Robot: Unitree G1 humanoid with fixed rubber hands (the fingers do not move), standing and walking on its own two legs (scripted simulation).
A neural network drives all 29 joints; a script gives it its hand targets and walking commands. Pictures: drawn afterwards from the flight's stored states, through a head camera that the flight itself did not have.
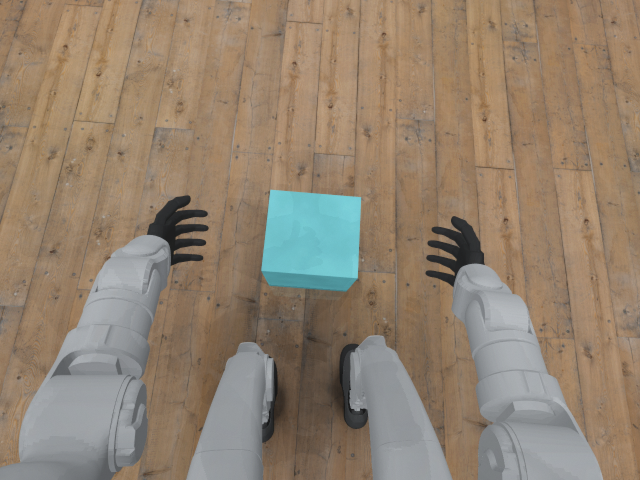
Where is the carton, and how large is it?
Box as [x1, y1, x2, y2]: [261, 190, 360, 291]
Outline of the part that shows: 270,190 261,268 269,285 345,291 357,278 360,197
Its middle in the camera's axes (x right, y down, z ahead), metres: -0.02 +0.03 +0.99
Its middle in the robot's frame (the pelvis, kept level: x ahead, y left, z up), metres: +0.50 -0.02 -0.56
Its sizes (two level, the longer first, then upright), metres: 0.215 0.194 0.228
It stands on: the floor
